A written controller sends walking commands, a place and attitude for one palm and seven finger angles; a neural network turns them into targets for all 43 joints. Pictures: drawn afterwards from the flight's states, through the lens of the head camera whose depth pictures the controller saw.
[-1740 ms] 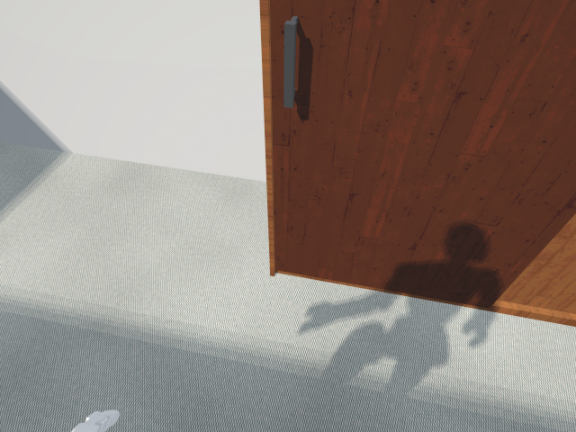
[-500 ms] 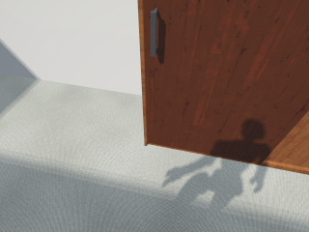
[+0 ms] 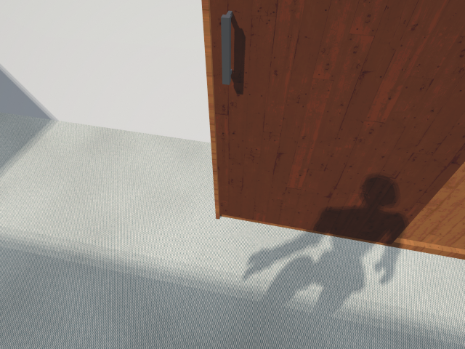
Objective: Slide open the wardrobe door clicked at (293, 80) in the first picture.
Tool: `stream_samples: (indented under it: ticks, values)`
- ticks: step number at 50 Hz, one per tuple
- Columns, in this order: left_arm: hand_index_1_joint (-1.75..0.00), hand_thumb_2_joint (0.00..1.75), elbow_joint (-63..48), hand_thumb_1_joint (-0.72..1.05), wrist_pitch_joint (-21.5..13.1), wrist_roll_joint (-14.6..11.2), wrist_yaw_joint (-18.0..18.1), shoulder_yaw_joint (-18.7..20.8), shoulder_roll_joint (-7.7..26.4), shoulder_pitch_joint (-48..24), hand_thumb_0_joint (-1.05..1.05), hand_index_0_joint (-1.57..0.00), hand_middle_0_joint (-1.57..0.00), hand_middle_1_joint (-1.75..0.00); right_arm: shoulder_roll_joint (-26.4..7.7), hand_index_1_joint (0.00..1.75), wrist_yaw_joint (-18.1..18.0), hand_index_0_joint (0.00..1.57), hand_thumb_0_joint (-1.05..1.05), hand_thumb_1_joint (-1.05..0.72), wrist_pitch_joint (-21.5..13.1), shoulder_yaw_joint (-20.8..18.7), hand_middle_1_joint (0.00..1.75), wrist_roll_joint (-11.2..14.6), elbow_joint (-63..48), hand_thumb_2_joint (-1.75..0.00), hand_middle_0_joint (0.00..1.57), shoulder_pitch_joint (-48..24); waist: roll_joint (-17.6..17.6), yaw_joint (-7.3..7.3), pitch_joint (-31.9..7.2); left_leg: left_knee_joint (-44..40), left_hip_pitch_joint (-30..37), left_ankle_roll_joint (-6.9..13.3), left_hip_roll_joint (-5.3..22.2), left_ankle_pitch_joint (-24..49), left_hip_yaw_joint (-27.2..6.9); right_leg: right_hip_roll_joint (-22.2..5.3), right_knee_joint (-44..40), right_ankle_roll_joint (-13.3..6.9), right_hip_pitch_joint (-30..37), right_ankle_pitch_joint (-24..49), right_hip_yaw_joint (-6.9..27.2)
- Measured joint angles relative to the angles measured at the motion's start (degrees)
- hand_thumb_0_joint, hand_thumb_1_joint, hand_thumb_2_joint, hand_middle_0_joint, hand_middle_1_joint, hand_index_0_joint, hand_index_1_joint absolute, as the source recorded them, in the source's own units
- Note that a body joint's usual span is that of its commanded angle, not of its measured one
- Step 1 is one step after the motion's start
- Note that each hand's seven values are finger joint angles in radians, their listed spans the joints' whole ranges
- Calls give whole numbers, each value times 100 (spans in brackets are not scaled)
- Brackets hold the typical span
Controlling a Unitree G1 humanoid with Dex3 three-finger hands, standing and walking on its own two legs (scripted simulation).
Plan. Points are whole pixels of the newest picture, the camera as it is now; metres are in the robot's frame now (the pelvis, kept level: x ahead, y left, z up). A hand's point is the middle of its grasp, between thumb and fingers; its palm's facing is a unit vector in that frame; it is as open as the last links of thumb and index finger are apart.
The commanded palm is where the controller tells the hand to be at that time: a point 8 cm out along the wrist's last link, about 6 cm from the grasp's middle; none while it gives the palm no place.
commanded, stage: turn to face it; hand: left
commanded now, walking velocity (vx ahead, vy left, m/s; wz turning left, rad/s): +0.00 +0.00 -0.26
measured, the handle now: (227, 49) +0.82 +0.07 +0.14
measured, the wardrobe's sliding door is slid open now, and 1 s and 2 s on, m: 0.00 0.00 0.00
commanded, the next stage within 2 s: take the last steps up to it in 0.12 s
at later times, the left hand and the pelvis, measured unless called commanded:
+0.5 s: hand out of the picture +0.03 +0.18 -0.18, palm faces -0.03 -0.98 -0.19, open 7.4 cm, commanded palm none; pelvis +0.01 +0.00 -0.01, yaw -4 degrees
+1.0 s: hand (158, 290) +0.27 +0.19 -0.18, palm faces -0.17 -0.97 -0.15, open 7.4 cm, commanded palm none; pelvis +0.17 +0.03 -0.01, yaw -10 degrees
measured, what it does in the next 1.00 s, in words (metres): walks ahead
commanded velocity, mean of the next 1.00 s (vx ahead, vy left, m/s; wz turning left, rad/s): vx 0.23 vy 0.00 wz -0.11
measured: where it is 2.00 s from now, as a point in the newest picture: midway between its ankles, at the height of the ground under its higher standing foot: outside the picture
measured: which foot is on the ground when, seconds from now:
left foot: down 0.00-1.00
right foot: down 0.00-0.64, up 0.66-1.00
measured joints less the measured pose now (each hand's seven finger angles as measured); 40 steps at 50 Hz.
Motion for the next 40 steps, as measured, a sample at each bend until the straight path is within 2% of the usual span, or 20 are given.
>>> stream_samples:
  ticks: [5,15,20,22,24,28,31,32,33,35,37,40]
  values:
    - [-30,90,-83,90,93,4,41,15,-138,92,1,-20,-20,-30,154,30,-46,20,1,-90,55,-19,30,-4,-103,-90,20,64,-3,-8,-12,226,-103,-17,57,-125,133,60,227,-3,-159,-70,131]
    - [-30,90,-263,90,181,31,-10,-6,-619,364,1,-20,-20,-30,641,30,-24,20,1,-90,137,-41,30,-23,-144,-90,20,519,-59,-81,27,725,-350,-9,152,-367,372,167,740,-11,-511,-219,367]
    - [-30,90,-289,90,157,90,-97,58,-803,700,1,-20,-20,-30,735,30,51,21,1,-90,169,-106,30,-74,-8,-90,20,1015,-23,-85,-202,982,-424,73,175,-927,386,208,1002,-92,-598,-834,387]
    - [-30,90,-292,90,87,95,-101,102,-857,848,1,-20,-20,-30,742,30,57,21,1,-90,156,-135,30,-76,30,-90,20,1189,4,-75,-248,1187,-515,123,171,-1228,331,234,1017,-138,-617,-809,380]
    - [-30,90,-262,90,-8,74,-80,142,-905,992,1,-20,-20,-30,739,30,56,20,1,-90,129,-161,30,-73,68,-90,20,1317,17,-72,-238,1593,-679,144,152,-1380,307,233,963,-159,-586,-489,351]
    - [-30,90,-115,90,-135,73,-10,204,-1002,1339,0,-20,-20,-30,714,30,73,20,1,-90,87,-212,30,-55,118,-90,20,1412,25,0,-245,2423,-1110,148,113,-1599,296,201,709,-81,-323,-571,332]
    - [-30,90,27,90,-105,85,12,249,-976,1582,0,-20,-20,-30,760,30,71,20,1,-91,-63,-220,30,-26,-13,-90,20,1370,-136,20,-244,1616,-994,147,113,-1164,381,110,753,9,-235,-716,451]
    - [-30,90,66,90,-77,72,7,260,-968,1647,1,-20,-20,-30,770,30,50,20,1,-91,-163,-217,30,-21,-80,-90,20,1361,-177,11,-231,1315,-892,160,106,-795,420,98,982,-23,-302,-868,500]
    - [-30,90,135,90,-27,51,1,275,-959,1674,1,-20,-20,-30,800,30,18,20,1,-91,-247,-226,30,-39,-119,-90,20,1339,-241,-3,-217,1354,-867,210,72,-588,515,58,1474,-68,-467,-1121,488]
    - [-30,90,254,90,79,69,-10,297,-955,1684,1,-20,-20,-30,871,30,-22,20,1,-91,-311,-227,30,-63,-180,-90,20,1359,-275,-34,-241,1350,-667,325,55,-733,692,17,2609,-145,-889,-1363,294]
    - [-30,90,297,90,109,112,-35,327,-931,1613,1,-20,-20,-30,964,30,-52,20,1,-91,-328,-200,30,-67,-190,-90,20,1470,-238,-99,-316,1026,-378,380,50,-806,764,-48,3483,-163,-1331,-1154,15]
    - [-30,90,180,90,47,134,-76,368,-845,1340,1,-20,-20,-30,1170,30,-90,20,1,-91,-385,-115,30,-52,-86,-90,20,1678,-227,-134,-317,392,52,377,4,-632,771,-215,4047,-82,-1890,-571,-243]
